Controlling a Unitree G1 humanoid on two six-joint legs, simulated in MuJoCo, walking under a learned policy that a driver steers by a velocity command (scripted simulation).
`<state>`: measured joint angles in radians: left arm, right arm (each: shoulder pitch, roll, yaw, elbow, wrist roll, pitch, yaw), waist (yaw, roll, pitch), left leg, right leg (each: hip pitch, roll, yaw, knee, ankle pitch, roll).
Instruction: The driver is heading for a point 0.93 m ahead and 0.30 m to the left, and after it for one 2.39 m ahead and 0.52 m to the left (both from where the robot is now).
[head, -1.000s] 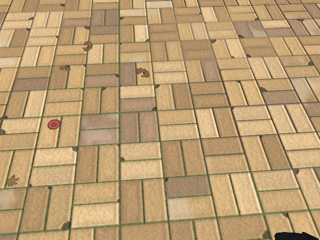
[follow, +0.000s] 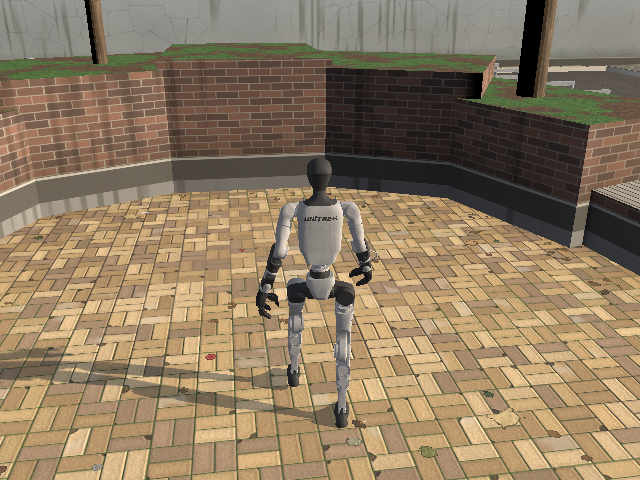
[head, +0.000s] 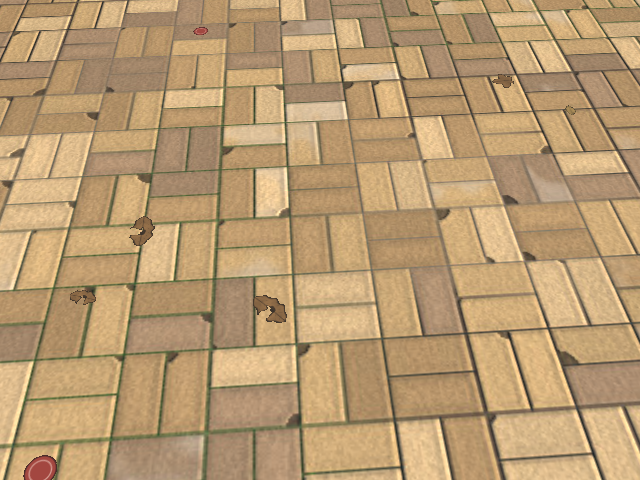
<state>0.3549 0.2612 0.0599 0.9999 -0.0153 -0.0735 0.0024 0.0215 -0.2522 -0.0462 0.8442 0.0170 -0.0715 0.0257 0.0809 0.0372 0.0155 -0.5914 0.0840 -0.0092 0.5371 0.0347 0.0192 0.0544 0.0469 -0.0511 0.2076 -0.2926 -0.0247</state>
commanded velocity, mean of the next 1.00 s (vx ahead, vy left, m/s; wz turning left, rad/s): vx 0.28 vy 0.00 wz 0.19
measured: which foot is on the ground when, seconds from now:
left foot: up 0.00-0.06, down 0.08-0.58, up 0.60-0.98, down 1.00-1.00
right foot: down 0.00-0.08, up 0.10-0.54, down 0.56-1.00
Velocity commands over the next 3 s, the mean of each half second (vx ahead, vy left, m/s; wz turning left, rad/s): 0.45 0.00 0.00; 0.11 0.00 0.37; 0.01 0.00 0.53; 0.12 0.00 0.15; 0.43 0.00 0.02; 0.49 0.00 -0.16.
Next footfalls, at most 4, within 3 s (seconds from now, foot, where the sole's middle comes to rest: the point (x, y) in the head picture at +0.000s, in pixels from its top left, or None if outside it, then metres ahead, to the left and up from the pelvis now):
0.08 left None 0.22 0.13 -0.78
0.56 right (405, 479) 0.49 -0.10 -0.78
1.00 left None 0.39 0.14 -0.78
1.46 right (385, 476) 0.49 -0.06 -0.78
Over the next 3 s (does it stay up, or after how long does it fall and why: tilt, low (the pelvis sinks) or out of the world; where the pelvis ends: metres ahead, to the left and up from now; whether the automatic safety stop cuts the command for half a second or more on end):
stays up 0.85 0.32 0.01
